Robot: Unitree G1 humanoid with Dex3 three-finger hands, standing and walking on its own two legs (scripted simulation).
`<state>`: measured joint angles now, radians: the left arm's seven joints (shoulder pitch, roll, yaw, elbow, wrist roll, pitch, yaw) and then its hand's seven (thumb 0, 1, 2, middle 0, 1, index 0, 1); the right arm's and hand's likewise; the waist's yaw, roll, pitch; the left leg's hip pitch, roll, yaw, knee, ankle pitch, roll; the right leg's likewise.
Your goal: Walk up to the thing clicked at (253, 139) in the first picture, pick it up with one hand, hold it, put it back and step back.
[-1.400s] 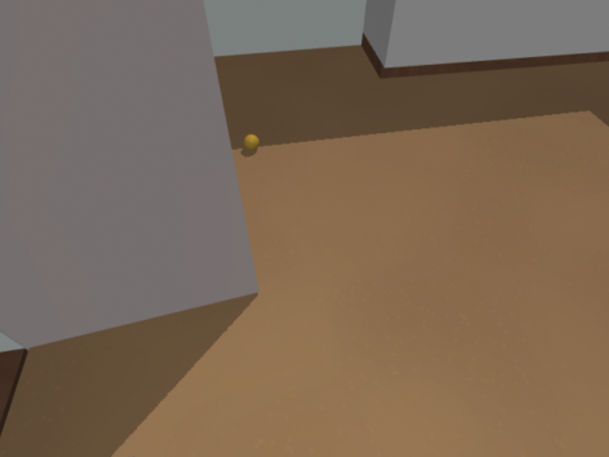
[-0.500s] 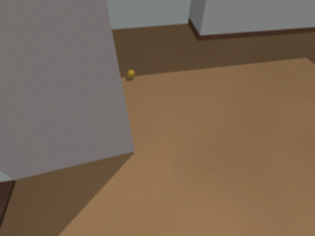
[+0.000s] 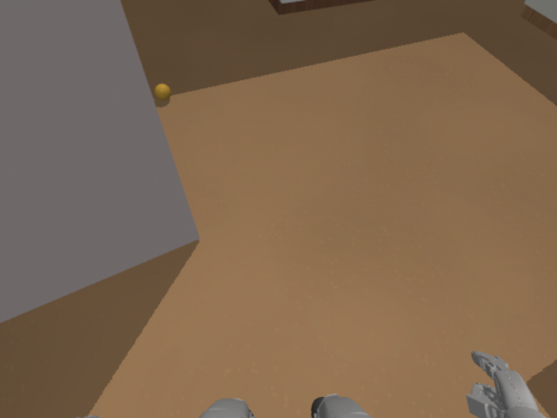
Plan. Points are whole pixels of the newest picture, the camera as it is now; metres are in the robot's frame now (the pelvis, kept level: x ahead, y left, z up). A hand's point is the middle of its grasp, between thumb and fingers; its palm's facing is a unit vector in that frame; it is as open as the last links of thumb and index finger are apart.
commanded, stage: walk up
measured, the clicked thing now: (162, 91) +1.58 +0.70 -0.72
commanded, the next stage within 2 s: stand in 1.92 s
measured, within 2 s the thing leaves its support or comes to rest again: neither
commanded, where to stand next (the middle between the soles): +0.08 -0.03 m, yaw -34 degrees
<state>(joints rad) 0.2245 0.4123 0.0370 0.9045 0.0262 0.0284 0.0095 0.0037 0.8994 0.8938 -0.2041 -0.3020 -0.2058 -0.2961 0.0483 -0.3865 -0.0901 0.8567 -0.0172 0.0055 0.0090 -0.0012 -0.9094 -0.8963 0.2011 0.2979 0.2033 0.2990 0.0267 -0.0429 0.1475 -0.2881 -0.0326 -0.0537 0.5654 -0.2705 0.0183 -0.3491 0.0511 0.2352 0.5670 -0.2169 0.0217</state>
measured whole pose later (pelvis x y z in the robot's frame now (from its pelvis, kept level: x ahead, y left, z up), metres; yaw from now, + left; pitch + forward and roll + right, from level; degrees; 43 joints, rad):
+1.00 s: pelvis +0.03 -0.01 +0.00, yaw -30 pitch -3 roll -1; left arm 0.23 0.42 0.04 0.81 0.01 0.04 -0.01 0.00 0.90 0.89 -0.20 -0.30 -0.20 -0.30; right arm 0.22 -0.35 -0.04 0.81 -0.02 -0.03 0.00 0.00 -0.91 -0.90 0.20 0.30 0.21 0.30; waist 0.00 -0.06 0.14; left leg -0.29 0.05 0.06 0.64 -0.29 0.02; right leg -0.40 0.09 0.11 1.06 -0.52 -0.02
